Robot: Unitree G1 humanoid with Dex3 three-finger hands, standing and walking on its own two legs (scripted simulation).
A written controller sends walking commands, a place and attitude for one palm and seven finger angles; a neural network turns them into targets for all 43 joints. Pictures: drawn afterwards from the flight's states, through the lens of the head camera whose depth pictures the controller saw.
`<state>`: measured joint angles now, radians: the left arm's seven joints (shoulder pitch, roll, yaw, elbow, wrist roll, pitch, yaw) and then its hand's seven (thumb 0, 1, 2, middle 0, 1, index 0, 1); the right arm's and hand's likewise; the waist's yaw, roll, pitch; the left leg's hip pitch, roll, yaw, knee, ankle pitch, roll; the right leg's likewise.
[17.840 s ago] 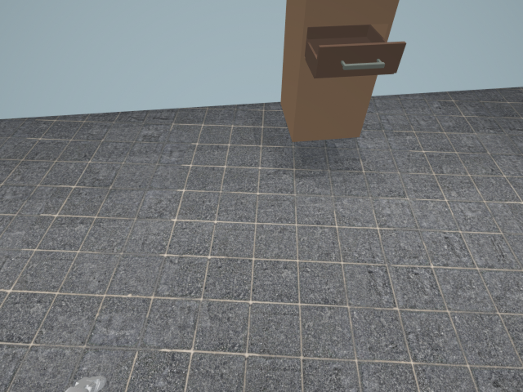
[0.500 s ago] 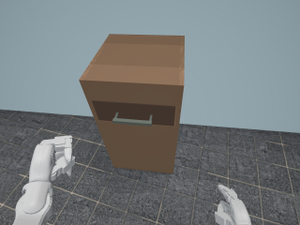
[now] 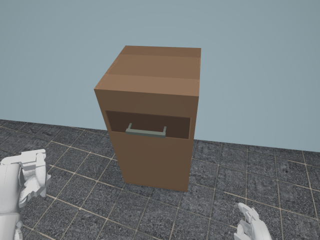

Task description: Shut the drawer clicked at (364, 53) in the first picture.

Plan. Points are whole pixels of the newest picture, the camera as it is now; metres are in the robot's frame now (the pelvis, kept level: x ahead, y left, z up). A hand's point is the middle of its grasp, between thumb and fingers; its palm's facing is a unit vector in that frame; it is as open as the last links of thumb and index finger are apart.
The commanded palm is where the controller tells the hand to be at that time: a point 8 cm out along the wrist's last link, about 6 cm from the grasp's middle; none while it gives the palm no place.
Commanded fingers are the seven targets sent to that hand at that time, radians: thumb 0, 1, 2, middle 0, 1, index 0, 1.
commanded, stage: step back with the hand held close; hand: left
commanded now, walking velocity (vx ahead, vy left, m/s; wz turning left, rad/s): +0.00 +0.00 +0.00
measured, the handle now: (146, 130) +0.62 +0.15 -0.17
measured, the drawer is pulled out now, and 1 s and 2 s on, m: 0.00 0.00 0.00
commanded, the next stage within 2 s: stop stepping back and stand still in 1.56 s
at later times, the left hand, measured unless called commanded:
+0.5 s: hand (29, 187) +0.16 +0.26 +0.16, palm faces +0.34 -0.80 -0.50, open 3.2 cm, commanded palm +0.09 +0.30 +0.17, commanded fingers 0.00 0.90 0.90 -1.40 -1.60 -1.40 -1.60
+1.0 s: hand (10, 209) +0.12 +0.26 +0.16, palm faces +0.38 -0.77 -0.52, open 3.2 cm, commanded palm +0.04 +0.30 +0.17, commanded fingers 0.00 0.90 0.90 -1.40 -1.60 -1.40 -1.60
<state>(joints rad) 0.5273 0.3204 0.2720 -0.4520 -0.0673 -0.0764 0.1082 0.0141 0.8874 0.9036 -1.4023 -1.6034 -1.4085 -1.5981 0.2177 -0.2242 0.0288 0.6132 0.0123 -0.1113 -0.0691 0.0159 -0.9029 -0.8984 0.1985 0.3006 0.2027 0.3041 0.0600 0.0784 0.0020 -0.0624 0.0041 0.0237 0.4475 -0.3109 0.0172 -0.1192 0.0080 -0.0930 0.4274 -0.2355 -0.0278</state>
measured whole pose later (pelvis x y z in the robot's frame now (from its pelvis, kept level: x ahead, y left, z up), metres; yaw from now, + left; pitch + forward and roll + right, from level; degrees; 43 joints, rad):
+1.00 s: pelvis -0.08 +0.02 -0.01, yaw +2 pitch +1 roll -1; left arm 0.60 0.42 0.42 -0.60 -0.01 -0.26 0.15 0.01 0.88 0.90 -1.40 -1.60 -1.41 -1.60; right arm 0.21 -0.21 -0.01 0.57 0.00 -0.07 -0.07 0.02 -0.90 -0.90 0.20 0.30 0.20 0.30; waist -0.01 -0.02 0.05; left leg -0.37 -0.04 0.01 0.59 -0.24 0.05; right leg -0.39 0.01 0.00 0.55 -0.18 0.00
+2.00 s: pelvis -0.26 -0.01 -0.01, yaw +0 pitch +0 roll -2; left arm 0.67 0.43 0.38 -0.63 -0.05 -0.22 0.12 0.02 0.88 0.90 -1.40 -1.60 -1.41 -1.60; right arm 0.21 -0.21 -0.01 0.57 0.00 -0.07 -0.07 0.02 -0.90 -0.90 0.20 0.30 0.20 0.30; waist -0.01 -0.01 0.02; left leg -0.45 0.01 0.00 0.50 -0.18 0.01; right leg -0.24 0.07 0.00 0.50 -0.30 -0.04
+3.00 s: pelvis -0.27 +0.00 +0.00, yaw -1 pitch +0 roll +0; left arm 0.63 0.38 0.35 -0.56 -0.04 -0.21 0.14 0.01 0.88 0.90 -1.40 -1.60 -1.41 -1.60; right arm 0.18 -0.18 0.02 0.61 0.00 -0.11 -0.07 0.02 -0.90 -0.90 0.20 0.30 0.20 0.30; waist 0.00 -0.01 0.03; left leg -0.24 0.01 0.05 0.45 -0.22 0.01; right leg -0.21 0.02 -0.01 0.44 -0.23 -0.01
